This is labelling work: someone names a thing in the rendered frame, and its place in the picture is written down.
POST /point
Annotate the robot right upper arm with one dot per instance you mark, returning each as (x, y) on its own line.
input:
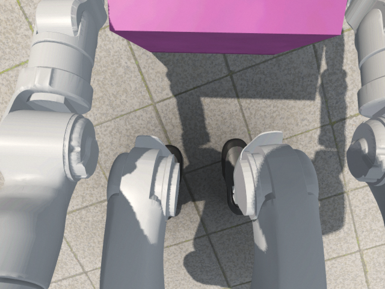
(366, 157)

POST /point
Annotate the carton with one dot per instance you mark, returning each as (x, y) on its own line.
(258, 27)

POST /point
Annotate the right robot foot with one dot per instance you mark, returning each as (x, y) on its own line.
(229, 156)

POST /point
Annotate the left robot forearm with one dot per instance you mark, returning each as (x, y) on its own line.
(61, 59)

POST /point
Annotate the left robot thigh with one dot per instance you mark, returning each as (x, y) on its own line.
(133, 243)

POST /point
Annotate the robot left upper arm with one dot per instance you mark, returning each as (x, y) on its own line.
(43, 154)

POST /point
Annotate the right robot forearm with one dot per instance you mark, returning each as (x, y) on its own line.
(367, 19)

